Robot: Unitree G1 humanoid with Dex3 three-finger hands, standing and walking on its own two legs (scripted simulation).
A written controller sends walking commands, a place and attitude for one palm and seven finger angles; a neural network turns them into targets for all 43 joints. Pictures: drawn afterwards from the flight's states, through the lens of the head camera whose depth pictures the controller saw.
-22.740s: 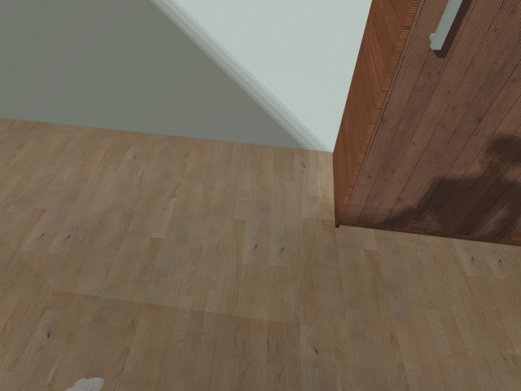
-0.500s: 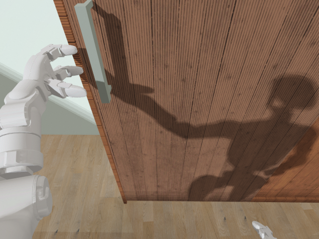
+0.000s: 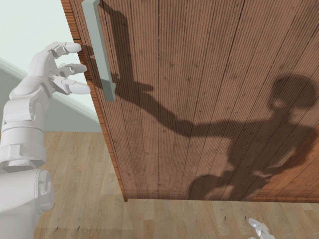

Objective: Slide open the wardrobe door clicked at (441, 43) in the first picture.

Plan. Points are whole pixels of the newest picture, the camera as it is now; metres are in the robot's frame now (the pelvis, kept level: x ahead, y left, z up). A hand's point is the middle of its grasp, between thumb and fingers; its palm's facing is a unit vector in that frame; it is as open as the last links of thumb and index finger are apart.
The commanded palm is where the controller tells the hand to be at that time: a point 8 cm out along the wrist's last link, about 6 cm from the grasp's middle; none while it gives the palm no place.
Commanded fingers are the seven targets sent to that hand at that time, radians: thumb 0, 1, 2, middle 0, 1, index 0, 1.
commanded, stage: move the hooked fingers beside the handle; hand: left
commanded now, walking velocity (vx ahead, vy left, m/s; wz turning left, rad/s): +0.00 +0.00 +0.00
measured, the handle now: (103, 55) +0.48 +0.17 +0.25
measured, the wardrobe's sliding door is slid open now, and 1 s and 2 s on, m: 0.00 0.00 0.00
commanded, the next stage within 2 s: feel for the door with the fingertips in 0.34 s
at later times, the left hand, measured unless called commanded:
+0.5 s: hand (74, 73) +0.41 +0.22 +0.24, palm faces +0.07 -1.00 -0.02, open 14.0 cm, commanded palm +0.38 +0.26 +0.24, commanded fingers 0.00 -0.50 0.30 -0.30 -1.20 -0.30 -1.20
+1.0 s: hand (92, 72) +0.41 +0.18 +0.24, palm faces +0.07 -1.00 -0.02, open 14.0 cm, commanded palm +0.40 +0.24 +0.24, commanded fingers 0.00 -0.50 0.30 -0.30 -1.20 -0.30 -1.20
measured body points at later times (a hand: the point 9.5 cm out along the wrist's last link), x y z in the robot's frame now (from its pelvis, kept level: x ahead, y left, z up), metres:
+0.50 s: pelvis +0.01 +0.00 +0.00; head -0.01 +0.00 +0.45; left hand +0.40 +0.27 +0.24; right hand +0.14 -0.25 -0.10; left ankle -0.01 +0.12 -0.74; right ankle -0.01 -0.11 -0.74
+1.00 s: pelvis +0.00 -0.01 +0.00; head -0.03 -0.02 +0.45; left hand +0.40 +0.23 +0.24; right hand +0.15 -0.25 -0.10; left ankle -0.01 +0.12 -0.74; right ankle -0.01 -0.11 -0.74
